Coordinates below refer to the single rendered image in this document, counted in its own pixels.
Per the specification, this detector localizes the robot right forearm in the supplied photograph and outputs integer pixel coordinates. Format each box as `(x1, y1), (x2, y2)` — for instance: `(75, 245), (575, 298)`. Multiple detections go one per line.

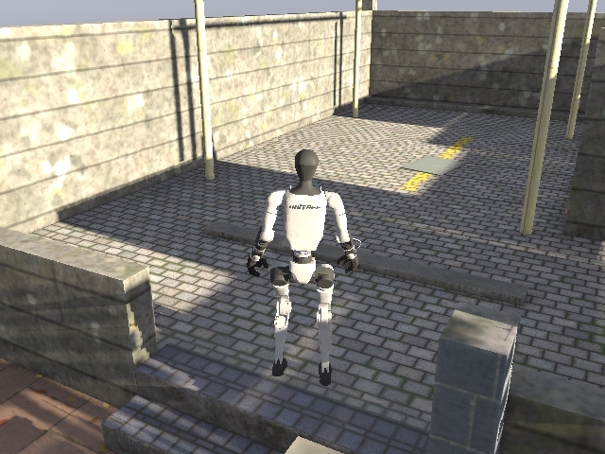
(340, 229), (356, 259)

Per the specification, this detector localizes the left robot upper arm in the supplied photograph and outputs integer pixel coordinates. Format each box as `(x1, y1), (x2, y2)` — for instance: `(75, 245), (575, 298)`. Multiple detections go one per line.
(259, 190), (285, 242)

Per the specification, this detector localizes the robot right hand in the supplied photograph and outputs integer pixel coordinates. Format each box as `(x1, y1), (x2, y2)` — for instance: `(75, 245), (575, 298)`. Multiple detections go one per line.
(337, 255), (359, 273)

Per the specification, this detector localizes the robot head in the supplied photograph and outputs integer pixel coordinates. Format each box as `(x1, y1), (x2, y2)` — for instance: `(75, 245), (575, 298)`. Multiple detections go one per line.
(289, 149), (321, 196)

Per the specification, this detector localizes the left robot foot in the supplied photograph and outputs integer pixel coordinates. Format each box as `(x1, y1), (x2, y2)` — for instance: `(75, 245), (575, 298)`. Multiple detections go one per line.
(272, 358), (287, 376)

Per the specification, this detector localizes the right robot upper arm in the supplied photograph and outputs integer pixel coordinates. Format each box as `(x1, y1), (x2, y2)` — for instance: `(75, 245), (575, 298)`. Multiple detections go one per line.
(325, 191), (350, 243)

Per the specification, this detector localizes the robot left forearm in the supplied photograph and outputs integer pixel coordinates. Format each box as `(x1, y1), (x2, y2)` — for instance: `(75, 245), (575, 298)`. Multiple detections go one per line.
(250, 227), (268, 261)

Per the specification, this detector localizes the robot left hand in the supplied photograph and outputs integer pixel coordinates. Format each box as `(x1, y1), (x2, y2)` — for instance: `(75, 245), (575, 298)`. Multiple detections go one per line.
(247, 256), (268, 277)

